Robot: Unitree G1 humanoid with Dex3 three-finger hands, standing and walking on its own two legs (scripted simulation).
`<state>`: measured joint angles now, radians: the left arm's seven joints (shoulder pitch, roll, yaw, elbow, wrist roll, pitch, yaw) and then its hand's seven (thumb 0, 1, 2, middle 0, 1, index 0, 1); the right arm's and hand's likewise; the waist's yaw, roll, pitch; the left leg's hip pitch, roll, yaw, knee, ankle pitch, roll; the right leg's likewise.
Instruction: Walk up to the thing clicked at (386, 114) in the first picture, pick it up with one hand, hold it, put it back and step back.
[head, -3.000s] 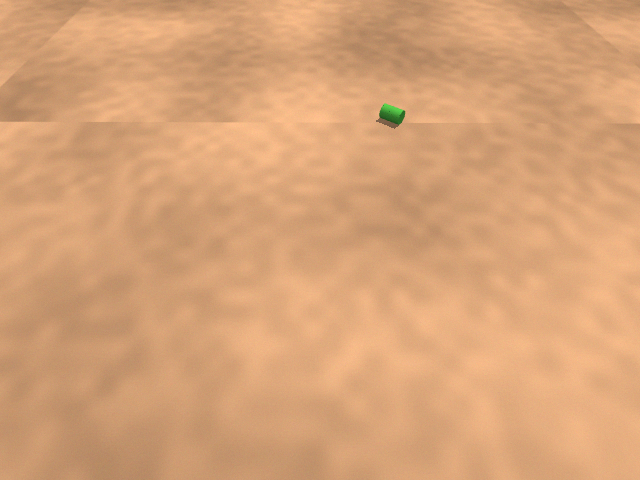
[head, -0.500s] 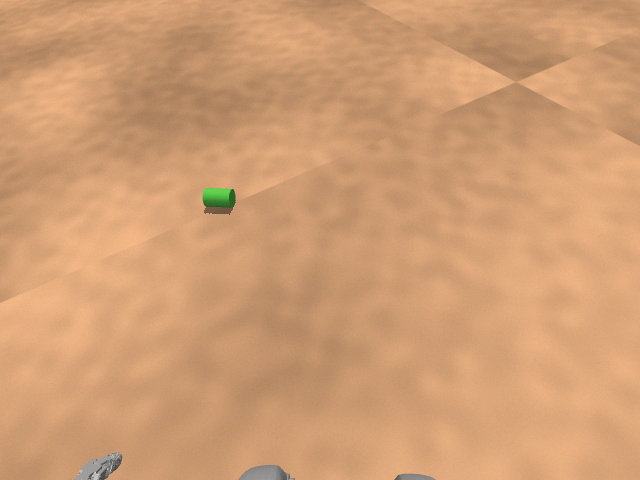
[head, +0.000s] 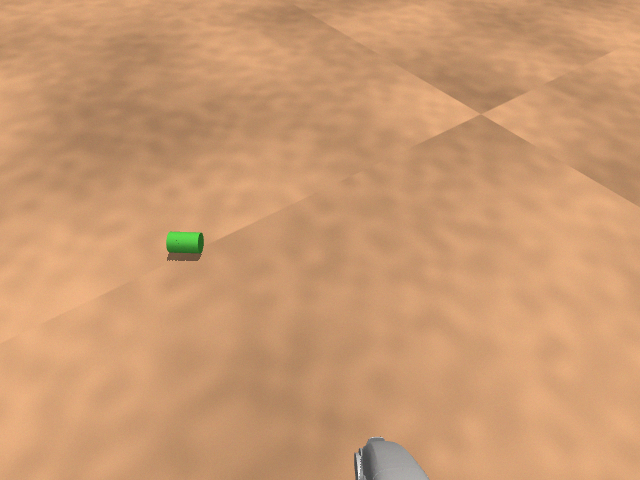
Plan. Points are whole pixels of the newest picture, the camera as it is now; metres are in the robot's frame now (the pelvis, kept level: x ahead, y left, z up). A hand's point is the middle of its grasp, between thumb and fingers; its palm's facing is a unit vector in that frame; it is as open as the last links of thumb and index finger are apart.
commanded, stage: walk up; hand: left
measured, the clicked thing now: (185, 242) +1.07 +0.45 -0.73
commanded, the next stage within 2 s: none
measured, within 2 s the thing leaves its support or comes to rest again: neither
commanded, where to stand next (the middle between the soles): +0.70 +0.25 m, yaw -4 degrees
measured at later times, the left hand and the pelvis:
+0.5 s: hand (92, 394) +0.27 +0.32 -0.13, palm faces -0.02 -0.90 -0.44, open 7.4 cm; pelvis +0.20 +0.04 -0.01, yaw +0 degrees
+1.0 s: hand (72, 292) +0.46 +0.42 -0.14, palm faces -0.09 -0.89 -0.45, open 7.4 cm; pelvis +0.39 +0.14 -0.02, yaw -1 degrees
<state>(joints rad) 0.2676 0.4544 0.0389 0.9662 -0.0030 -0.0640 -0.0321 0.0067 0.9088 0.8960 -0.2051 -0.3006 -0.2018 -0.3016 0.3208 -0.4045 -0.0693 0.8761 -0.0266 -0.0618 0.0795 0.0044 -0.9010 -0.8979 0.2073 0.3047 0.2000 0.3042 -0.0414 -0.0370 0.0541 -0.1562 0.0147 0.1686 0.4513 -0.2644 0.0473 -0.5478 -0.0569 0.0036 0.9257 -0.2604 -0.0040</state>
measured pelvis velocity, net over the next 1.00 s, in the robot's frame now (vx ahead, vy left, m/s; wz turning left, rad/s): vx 0.39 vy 0.14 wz -0.02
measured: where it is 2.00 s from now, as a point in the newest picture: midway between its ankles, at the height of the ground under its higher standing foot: (215, 336)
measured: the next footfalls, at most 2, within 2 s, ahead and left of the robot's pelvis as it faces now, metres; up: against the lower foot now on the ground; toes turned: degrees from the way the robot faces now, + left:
right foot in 0.18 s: +0.26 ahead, -0.10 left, +0.00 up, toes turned -5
left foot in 0.62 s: +0.39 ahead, +0.24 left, +0.00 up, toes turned +5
